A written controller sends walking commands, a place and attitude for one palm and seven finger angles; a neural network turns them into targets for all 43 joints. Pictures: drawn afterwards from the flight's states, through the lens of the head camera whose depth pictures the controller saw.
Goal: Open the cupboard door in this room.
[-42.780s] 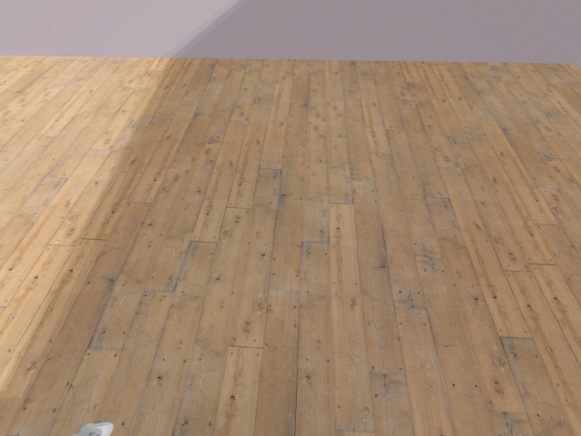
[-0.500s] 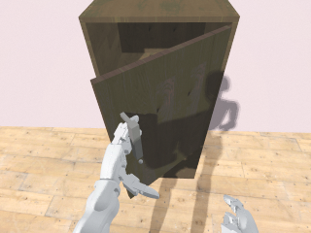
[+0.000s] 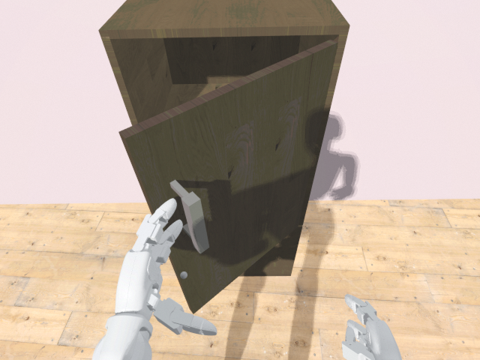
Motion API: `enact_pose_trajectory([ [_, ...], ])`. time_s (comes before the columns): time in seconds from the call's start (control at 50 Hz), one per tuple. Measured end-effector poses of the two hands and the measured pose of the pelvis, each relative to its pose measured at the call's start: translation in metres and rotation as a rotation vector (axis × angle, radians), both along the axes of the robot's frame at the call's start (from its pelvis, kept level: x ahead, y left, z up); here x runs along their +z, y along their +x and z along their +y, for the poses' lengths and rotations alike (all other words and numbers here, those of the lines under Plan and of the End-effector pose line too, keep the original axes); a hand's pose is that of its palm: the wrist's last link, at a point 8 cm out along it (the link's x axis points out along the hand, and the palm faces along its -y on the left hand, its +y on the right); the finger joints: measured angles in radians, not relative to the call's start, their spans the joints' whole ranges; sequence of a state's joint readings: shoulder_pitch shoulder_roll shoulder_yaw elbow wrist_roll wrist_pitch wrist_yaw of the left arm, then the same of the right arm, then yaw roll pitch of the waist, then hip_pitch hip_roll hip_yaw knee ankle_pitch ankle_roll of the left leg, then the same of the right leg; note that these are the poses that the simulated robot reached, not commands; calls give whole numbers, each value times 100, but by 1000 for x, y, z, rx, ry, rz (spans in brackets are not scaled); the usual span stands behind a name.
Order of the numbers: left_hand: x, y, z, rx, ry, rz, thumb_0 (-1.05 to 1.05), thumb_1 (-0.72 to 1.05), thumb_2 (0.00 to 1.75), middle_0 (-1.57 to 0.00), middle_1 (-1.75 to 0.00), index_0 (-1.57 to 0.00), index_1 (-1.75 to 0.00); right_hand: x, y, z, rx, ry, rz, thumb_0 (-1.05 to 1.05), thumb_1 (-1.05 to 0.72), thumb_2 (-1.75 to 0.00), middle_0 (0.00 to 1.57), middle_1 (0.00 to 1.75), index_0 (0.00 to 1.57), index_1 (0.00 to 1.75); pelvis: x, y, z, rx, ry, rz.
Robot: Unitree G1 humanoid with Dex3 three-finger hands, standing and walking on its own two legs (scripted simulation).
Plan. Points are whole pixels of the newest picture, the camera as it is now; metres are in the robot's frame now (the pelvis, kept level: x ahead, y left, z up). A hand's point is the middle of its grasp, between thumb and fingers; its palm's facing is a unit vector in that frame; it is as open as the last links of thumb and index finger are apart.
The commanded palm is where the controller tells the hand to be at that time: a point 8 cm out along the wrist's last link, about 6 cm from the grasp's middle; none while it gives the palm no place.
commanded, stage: slide the hand sideways off the handle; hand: left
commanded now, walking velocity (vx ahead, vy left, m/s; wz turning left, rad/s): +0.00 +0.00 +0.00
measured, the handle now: (189, 217) +0.32 +0.11 +0.10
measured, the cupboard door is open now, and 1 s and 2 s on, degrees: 41 41 41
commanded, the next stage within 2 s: draw the hand back to the body in 0.48 s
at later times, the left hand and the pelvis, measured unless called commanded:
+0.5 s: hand (140, 305) +0.18 +0.15 +0.09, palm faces +0.06 -1.00 -0.04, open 16.3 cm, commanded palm +0.15 +0.20 +0.09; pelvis +0.01 -0.01 -0.01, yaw +1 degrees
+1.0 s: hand (106, 291) +0.18 +0.19 +0.12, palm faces +0.05 -1.00 -0.06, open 16.3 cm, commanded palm +0.15 +0.25 +0.13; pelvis +0.01 +0.01 +0.00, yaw +1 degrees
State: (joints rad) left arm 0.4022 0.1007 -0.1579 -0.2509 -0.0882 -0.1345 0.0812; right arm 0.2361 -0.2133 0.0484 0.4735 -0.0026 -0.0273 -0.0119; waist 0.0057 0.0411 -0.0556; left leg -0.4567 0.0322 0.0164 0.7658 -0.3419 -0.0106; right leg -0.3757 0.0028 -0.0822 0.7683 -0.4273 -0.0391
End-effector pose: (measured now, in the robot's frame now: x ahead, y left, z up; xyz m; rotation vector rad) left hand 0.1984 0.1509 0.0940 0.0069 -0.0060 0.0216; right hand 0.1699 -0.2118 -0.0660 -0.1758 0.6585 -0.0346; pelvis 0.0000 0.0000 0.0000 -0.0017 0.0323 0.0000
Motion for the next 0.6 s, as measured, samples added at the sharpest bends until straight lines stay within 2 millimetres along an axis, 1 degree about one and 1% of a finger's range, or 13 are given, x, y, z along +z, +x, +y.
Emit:
enact_pose_trajectory([
  [0.24, -1, -17, 18, 19, 26, 13, -1, -50, 30, -18, -31, -17, -31, -4, 13, -13, -4, -3, -35, 1, -90, -90, 20, 30, 20, 30, -5, 11, -9, 9, 5, 35],
  [0.38, -2, -32, 38, 49, 35, 21, -1, -50, 30, -16, -31, -16, -31, -7, 16, -17, -14, -7, -39, 1, -90, -90, 20, 30, 20, 30, -8, 15, -11, 16, 2, 49],
  [0.5, -4, -44, 50, 40, 33, 16, -1, -50, 30, -15, -30, -15, -30, -8, 19, -16, -18, -18, -54, 1, -90, -90, 20, 30, 20, 30, -11, 13, -8, 24, -5, 55],
  [0.6, -3, -46, 51, 20, 13, -5, -1, -50, 30, -15, -30, -15, -30, -7, 19, -11, -16, -19, -81, 1, -90, -90, 20, 30, 20, 30, -14, 9, -3, 27, -11, 58],
])
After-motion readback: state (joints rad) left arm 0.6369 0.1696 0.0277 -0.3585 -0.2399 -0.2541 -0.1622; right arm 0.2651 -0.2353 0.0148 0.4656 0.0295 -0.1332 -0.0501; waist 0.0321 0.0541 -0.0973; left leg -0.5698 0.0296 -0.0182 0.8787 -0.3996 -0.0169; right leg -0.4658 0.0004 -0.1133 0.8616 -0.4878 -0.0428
